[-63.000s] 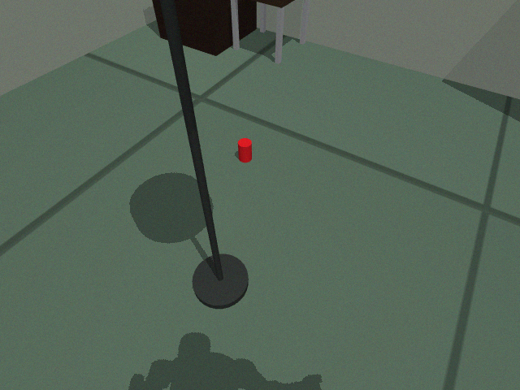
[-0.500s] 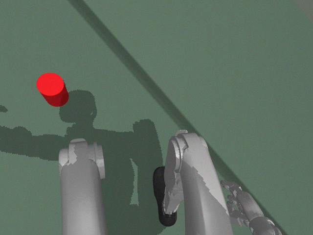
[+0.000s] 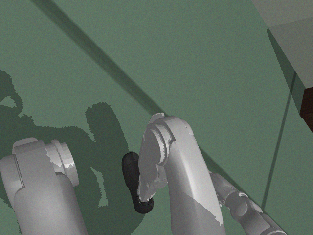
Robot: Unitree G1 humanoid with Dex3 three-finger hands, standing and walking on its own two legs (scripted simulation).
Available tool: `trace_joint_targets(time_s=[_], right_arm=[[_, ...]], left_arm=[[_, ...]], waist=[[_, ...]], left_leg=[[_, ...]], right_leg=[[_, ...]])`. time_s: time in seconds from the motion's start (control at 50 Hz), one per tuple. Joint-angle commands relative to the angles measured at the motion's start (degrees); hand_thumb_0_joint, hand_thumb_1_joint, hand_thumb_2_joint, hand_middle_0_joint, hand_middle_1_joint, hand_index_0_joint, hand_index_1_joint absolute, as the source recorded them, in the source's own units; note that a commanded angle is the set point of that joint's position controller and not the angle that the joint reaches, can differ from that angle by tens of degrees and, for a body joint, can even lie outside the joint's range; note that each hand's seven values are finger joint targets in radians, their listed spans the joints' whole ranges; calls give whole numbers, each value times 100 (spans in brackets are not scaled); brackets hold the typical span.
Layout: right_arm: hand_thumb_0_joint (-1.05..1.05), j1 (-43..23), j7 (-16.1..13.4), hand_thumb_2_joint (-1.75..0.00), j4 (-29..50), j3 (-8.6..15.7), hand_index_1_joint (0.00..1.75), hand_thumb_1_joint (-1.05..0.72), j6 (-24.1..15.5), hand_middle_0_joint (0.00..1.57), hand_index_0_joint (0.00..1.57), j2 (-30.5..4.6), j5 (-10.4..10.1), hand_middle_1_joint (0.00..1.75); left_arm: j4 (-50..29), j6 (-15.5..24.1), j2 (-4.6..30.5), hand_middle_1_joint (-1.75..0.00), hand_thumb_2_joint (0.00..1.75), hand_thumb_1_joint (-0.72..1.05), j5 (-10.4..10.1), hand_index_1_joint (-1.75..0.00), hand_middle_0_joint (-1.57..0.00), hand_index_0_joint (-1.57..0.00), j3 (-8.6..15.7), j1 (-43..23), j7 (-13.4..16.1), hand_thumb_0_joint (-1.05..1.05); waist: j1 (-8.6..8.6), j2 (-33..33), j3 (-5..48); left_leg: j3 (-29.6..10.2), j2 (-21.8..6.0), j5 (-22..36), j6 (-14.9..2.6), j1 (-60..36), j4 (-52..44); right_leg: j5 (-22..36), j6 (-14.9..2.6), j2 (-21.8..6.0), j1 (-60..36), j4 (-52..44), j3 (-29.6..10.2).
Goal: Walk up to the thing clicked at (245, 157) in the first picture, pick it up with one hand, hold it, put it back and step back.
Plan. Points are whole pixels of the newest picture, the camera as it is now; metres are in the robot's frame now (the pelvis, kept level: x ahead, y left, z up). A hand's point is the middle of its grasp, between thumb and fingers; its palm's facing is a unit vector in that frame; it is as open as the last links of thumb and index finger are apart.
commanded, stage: close in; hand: left
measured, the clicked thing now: out of the picture +0.49 +0.30 -0.24
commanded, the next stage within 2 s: close in 0.60 s
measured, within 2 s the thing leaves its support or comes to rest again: leaves its support in 1.60 s
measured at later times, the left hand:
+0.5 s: hand out of the picture +0.45 +0.30 -0.19, palm faces +0.36 -0.93 +0.00, open 16.3 cm
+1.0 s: hand out of the picture +0.46 +0.29 -0.20, palm faces +0.38 -0.92 -0.01, open 12.0 cm
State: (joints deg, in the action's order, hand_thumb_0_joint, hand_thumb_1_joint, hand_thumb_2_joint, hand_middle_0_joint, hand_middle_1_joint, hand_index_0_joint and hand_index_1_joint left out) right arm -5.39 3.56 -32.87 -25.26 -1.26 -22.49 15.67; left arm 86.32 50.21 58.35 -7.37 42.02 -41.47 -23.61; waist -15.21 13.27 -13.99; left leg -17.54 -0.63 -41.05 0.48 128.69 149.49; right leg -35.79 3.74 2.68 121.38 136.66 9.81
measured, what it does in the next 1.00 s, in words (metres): stands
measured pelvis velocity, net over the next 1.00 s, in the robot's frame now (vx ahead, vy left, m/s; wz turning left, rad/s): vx -0.01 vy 0.01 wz -0.07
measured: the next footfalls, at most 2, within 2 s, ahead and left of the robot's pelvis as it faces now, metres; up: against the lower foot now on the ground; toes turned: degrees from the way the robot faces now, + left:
none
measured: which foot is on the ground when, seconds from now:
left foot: down 0.00-1.00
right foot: down 0.00-1.00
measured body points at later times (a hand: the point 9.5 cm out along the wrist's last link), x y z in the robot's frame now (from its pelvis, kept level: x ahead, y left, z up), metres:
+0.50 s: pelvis -0.01 +0.01 -0.01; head +0.23 +0.20 +0.31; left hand +0.42 +0.35 -0.19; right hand +0.13 -0.24 -0.03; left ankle +0.08 +0.12 -0.26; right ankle +0.14 -0.13 -0.26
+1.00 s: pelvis -0.01 +0.01 -0.01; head +0.25 +0.20 +0.31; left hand +0.43 +0.33 -0.20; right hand +0.15 -0.24 -0.03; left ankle +0.08 +0.12 -0.26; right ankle +0.14 -0.13 -0.26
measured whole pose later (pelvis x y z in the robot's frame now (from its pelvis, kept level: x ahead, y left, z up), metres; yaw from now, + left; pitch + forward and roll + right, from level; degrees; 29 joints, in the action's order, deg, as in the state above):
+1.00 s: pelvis -0.01 +0.01 -0.01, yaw -4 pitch +13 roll -20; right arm -11.7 7.0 -29.7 -33.6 5.2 -21.1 22.1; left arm 90.5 63.9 55.4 -2.2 29.9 -43.2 2.6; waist -17.5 17.6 -19.0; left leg -23.6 -1.0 -42.5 0.0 126.9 153.5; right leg -34.3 5.1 4.8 118.0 135.7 14.2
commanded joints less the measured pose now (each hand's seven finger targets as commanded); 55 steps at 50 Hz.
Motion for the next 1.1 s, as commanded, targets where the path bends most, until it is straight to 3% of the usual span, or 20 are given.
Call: trace_joint_targets(time_s=[0.0, 0.08, 0.18, 0.26, 0.36, 0.42, 0.52, 0.68, 0.7, 0.76, 0.88, 0.98, 1.06, 1.08], right_arm=[[0, 285, -90, -90, 170, 422, 30, -91, 83, 20, 20, -2101, 151, 30], [0, 139, -18, -90, 204, 249, 30, -90, 180, 20, 20, -2140, 271, 30], [0, -49, 62, -90, 241, 135, 30, -90, 368, 20, 20, -2158, 427, 30], [0, -165, 110, -90, 323, 73, 30, -90, 485, 20, 20, -2164, 548, 30], [0, -221, 144, -90, 345, 40, 30, -91, 536, 20, 20, -2188, 581, 30], [0, -265, 160, -90, 346, 25, 30, -91, 575, 20, 20, -2190, 580, 30], [0, -306, 196, -90, 375, -46, 30, -91, 613, 20, 20, -2146, 601, 30], [0, -336, 235, -90, 425, -107, 30, -91, 718, 20, 20, -2098, 670, 30], [0, -320, 236, -90, 417, -108, 30, -89, 719, 20, 20, -2096, 673, 30], [0, -313, 231, -90, 370, -129, 30, -88, 704, 20, 20, -2088, 681, 30], [0, -329, 222, -90, 266, -117, 30, -87, 738, 20, 20, -2081, 694, 30], [0, -343, 224, -89, 291, -130, 30, -86, 761, 20, 20, -2058, 682, 30], [0, -422, 227, -89, 303, -109, 30, -86, 767, 20, 20, -2050, 693, 30], [0, -381, 228, -90, 298, -127, 30, -87, 768, 20, 20, -2011, 700, 30]], left_arm=[[-676, 759, 1338, -15, 9, -61, -124, -11, -3, -7, -228, -1082, 302, 0], [-582, 1089, 1409, -16, 13, -58, -92, -13, -3, -7, -145, -1073, 896, 0], [-509, 1335, 1389, -19, 18, -51, 325, -16, -6, -10, -387, -1088, 1550, 0], [-546, 1471, 1232, -23, 21, -45, 456, -19, -11, -14, -592, -1087, 1866, 0], [-446, 1557, 709, -24, 23, -39, 316, -21, -15, -18, -954, -1201, 1963, 0], [-357, 1589, 617, -23, 24, -38, 347, -21, -14, -17, -1111, -1279, 2001, 0], [-241, 1638, 715, -21, 24, -39, 334, -20, -13, -15, -1069, -1284, 2221, 0], [-282, 1770, 802, -19, 23, -43, 488, -18, -9, -10, -1011, -1170, 2541, 0], [-288, 1765, 775, -16, 26, -35, 471, -18, -11, -9, -1009, -1187, 2573, 0], [-359, 1792, 704, -36, 42, -11, 420, -36, -32, -31, -1092, -1282, 2584, 0], [-382, 1800, 643, -45, 54, 27, 529, -45, -45, -44, -1258, -1360, 2579, 0], [-271, 1743, 746, -53, 64, 40, 493, -53, -52, -51, -1168, -1376, 2670, 0], [-233, 1733, 658, -62, 71, 51, 551, -62, -62, -61, -1239, -1481, 2724, 0], [-192, 1704, 636, -69, 75, 44, 568, -70, -67, -66, -1271, -1456, 2742, 0]], waist=[[-508, -3156, 3482], [-461, -3234, 3302], [-578, -3462, 2731], [-722, -3448, 2645], [-989, -3133, 2565], [-1031, -3093, 2469], [-923, -2986, 2363], [-904, -3210, 2538], [-914, -3169, 2542], [-1011, -3180, 2612], [-1081, -3268, 2670], [-1006, -3161, 2581], [-1061, -3133, 2497], [-1049, -3123, 2537]], left_leg=[[362, -411, 1079, 106, -2770, -1792], [278, -420, 1127, 145, -2724, -1730], [185, -459, 951, 189, -2599, -1782], [87, -481, 876, 178, -2586, -1781], [-105, -481, 749, 149, -2569, -1759], [-214, -482, 712, 165, -2596, -1824], [-154, -440, 498, 116, -2334, -1751], [-144, -484, 922, 157, -2537, -1703], [-127, -481, 920, 144, -2497, -1682], [-104, -486, 1060, 124, -2537, -1609], [-149, -512, 1137, 154, -2677, -1647], [-93, -480, 895, 109, -2475, -1667], [-119, -483, 780, 116, -2443, -1719], [-112, -476, 845, 108, -2453, -1716]], right_leg=[[925, -394, 153, -1683, -850, 824], [997, -377, 200, -1827, -789, 892], [917, -375, 216, -1672, -744, 980], [953, -352, 246, -1713, -733, 1036], [989, -293, 259, -1647, -737, 1111], [970, -288, 261, -1536, -710, 1152], [866, -286, 306, -1634, -830, 1105], [1171, -306, 355, -1883, -785, 1128], [1194, -302, 363, -1913, -813, 1128], [1348, -295, 386, -1987, -848, 1121], [1403, -316, 379, -1922, -820, 1151], [1199, -327, 392, -1944, -928, 1133], [1124, -330, 385, -1830, -950, 1161], [1170, -331, 401, -1893, -967, 1155]])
